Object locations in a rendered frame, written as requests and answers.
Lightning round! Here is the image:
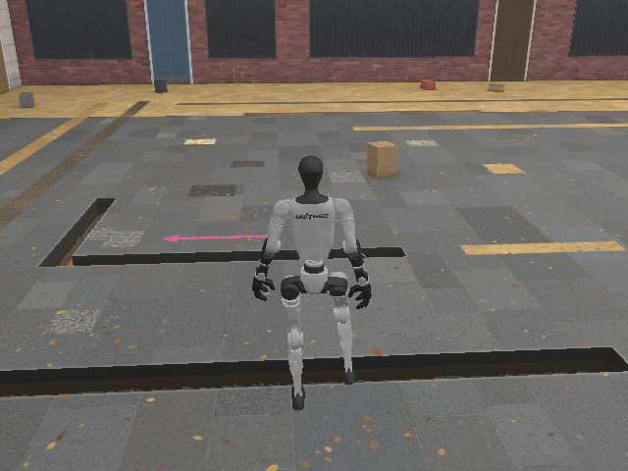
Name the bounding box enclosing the left robot foot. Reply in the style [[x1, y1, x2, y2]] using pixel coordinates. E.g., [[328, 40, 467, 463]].
[[291, 385, 305, 411]]

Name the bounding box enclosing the robot right upper arm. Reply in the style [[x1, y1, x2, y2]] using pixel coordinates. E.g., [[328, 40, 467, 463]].
[[333, 198, 358, 254]]

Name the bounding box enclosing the robot right shin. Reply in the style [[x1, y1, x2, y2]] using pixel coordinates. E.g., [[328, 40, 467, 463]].
[[338, 306, 352, 373]]

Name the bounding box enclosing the robot left upper arm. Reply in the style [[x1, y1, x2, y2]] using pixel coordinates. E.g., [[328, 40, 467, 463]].
[[265, 199, 291, 253]]

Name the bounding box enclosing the robot right forearm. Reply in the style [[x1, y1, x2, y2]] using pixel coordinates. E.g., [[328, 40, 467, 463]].
[[348, 239, 369, 287]]

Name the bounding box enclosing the left robot hand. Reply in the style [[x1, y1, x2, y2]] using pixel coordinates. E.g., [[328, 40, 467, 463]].
[[252, 276, 275, 301]]

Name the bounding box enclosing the robot left forearm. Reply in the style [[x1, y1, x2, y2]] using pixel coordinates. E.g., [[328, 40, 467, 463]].
[[254, 238, 275, 281]]

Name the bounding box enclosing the right robot hand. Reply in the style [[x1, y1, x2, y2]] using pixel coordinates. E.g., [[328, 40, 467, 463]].
[[348, 284, 372, 309]]

